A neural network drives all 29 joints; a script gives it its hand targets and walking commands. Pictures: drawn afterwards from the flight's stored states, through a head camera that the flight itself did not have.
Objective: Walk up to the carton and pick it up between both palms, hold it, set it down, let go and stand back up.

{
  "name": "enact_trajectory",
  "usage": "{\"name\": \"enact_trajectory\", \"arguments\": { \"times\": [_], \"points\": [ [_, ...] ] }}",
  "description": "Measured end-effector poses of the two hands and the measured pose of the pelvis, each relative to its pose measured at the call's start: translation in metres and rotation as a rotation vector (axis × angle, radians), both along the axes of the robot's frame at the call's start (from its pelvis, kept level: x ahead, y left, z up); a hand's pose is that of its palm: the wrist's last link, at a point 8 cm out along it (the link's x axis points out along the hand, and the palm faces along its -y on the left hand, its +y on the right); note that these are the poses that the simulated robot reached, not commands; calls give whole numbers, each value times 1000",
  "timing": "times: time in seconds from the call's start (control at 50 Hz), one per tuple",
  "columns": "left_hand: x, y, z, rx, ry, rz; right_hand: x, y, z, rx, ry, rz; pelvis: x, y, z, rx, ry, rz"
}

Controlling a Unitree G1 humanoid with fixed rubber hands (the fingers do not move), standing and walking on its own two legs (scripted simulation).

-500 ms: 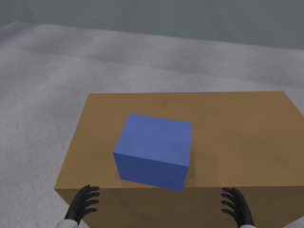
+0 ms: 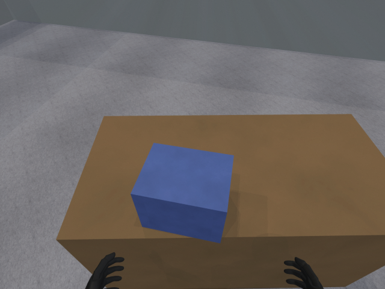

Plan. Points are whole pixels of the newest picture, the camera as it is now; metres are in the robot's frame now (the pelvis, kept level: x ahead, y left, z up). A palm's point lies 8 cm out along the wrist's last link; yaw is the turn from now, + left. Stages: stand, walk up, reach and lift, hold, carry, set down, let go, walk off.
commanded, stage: stand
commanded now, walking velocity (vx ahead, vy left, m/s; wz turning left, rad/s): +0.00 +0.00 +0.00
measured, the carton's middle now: (186, 192) +0.40 +0.06 -0.09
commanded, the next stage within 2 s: none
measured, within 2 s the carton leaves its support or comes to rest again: neither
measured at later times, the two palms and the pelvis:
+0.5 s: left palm out of the picture +0.04 +0.25 -0.09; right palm out of the picture +0.02 -0.25 -0.13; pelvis -0.05 -0.01 +0.00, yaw +0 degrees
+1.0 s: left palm out of the picture -0.07 +0.25 -0.14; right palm out of the picture -0.24 -0.26 -0.16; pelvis -0.15 -0.01 -0.03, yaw -1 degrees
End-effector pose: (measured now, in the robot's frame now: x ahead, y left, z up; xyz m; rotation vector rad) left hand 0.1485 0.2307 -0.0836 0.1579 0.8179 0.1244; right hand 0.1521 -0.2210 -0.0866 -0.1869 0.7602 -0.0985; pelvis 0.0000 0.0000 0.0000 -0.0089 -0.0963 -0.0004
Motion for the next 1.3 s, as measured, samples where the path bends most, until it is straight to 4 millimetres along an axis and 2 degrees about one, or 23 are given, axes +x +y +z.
{"name": "enact_trajectory", "arguments": {
  "times": [0.2,0.32,0.46,0.62,0.74,0.84,0.88,0.94,1.0,1.04,1.08,1.12,1.22,1.3],
  "points": [
    [-41,22,-7,90,59,-1,-43,-32,-19,-58,159,-52,-4,1,-3,6,26,7],
    [-67,27,-7,115,92,7,-77,-32,-30,-36,213,-52,-16,-1,-2,11,20,6],
    [-98,22,-9,118,116,6,-118,-29,-40,-9,260,-50,-38,-4,-2,19,7,5],
    [-146,15,-17,117,167,16,-173,-34,-53,1,332,-51,-69,-10,-5,24,3,7],
    [-190,15,-24,122,237,43,-225,-42,-60,-5,414,-66,-94,-14,-7,26,14,11],
    [-219,22,-29,133,268,61,-278,-46,-63,-16,500,-79,-118,-15,-11,21,21,12],
    [-224,26,-35,136,269,65,-305,-46,-66,-24,539,-96,-127,-13,-15,13,20,10],
    [-223,32,-47,129,252,52,-350,-42,-71,-30,590,-151,-141,-10,-25,3,15,9],
    [-222,24,-53,110,235,8,-388,-35,-72,-23,612,-220,-154,-10,-26,21,-11,-16],
    [-229,15,-52,95,238,-22,-402,-36,-72,-21,614,-260,-159,-10,-23,12,-20,-19],
    [-240,8,-51,79,237,-27,-401,-37,-71,-20,593,-260,-163,-12,-19,13,-16,-21],
    [-257,3,-51,67,249,-9,-389,-41,-70,-19,551,-243,-167,-15,-17,22,1,-25],
    [-311,-5,-56,80,325,61,-343,-60,-72,-19,412,-198,-183,-28,-22,53,50,-47],
    [-359,-12,-50,90,403,145,-332,-68,-71,-21,399,-124,-194,-34,-19,1,54,-17]
  ]
}}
